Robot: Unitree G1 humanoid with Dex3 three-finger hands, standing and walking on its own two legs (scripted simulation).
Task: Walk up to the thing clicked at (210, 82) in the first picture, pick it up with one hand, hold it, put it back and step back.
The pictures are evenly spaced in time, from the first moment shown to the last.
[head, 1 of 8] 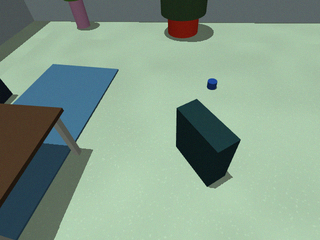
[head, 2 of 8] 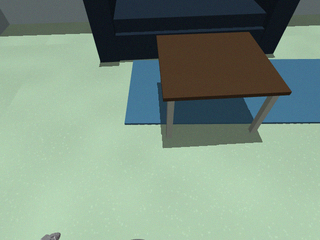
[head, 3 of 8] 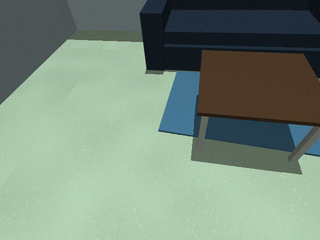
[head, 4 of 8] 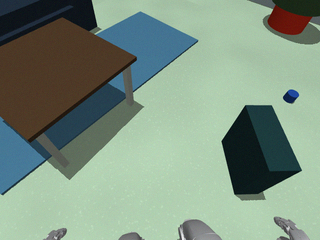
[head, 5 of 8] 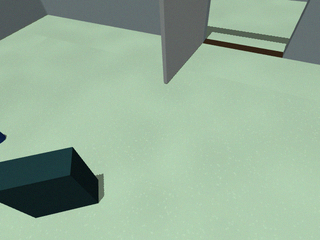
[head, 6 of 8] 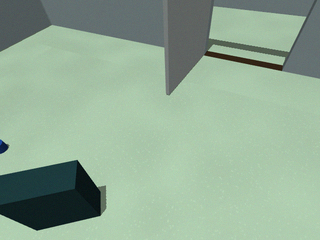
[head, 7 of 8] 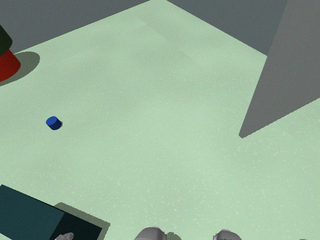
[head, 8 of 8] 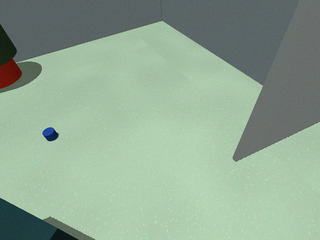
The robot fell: no
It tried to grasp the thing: no
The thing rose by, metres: 0.00
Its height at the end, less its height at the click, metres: +0.00
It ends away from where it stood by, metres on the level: 0.00
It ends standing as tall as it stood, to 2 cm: yes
